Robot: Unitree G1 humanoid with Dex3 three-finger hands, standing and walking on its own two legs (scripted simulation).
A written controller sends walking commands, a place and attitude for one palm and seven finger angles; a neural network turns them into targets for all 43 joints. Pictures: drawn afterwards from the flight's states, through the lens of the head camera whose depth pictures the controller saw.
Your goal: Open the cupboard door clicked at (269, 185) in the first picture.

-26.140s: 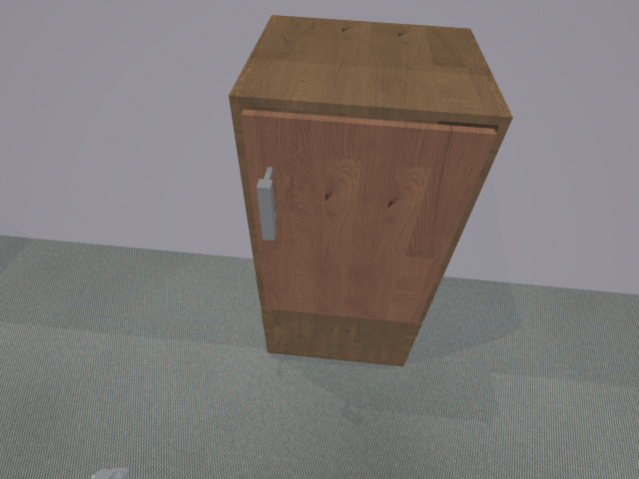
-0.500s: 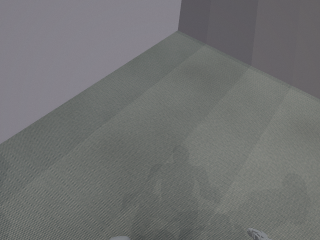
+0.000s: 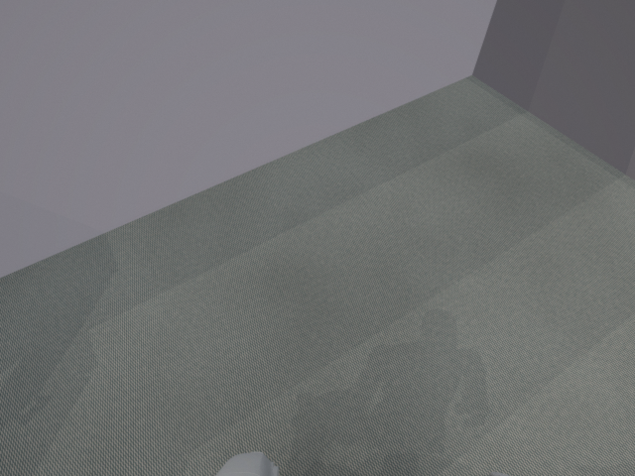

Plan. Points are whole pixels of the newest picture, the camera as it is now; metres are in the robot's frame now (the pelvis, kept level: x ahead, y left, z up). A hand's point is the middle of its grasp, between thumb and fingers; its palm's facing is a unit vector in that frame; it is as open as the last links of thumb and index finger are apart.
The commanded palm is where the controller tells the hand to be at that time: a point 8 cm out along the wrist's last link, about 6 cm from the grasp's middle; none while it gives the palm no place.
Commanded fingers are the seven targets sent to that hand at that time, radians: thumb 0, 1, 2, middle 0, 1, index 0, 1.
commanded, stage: turn to face it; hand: left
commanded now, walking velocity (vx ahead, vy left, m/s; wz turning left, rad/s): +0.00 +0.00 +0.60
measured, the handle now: out of the picture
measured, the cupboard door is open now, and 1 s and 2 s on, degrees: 44 44 44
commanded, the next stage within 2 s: none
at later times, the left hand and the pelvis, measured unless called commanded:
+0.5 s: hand out of the picture +0.06 +0.20 -0.16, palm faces +0.29 -0.90 -0.32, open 7.3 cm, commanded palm none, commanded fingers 0.00 0.90 0.90 -0.20 -0.30 -0.20 -0.30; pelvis +0.01 -0.04 -0.02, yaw +18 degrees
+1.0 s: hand out of the picture -0.03 +0.18 -0.18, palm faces +0.58 -0.77 -0.25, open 7.3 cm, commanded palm none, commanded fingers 0.00 0.90 0.90 -0.20 -0.30 -0.20 -0.30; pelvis +0.03 -0.05 -0.01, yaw +36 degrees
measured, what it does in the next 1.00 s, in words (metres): steps on the spot, turning left: left foot, then right foot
